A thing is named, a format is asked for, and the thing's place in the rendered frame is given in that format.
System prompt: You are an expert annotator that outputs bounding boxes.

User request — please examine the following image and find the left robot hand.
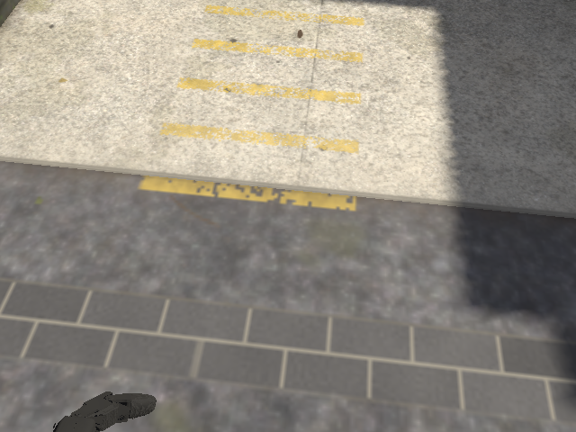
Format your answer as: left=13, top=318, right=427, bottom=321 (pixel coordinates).
left=53, top=391, right=157, bottom=432

